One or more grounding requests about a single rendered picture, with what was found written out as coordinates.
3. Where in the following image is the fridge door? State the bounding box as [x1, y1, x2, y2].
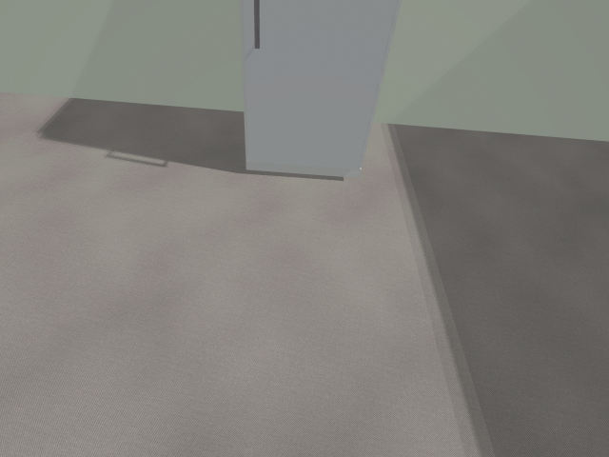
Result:
[244, 0, 399, 169]

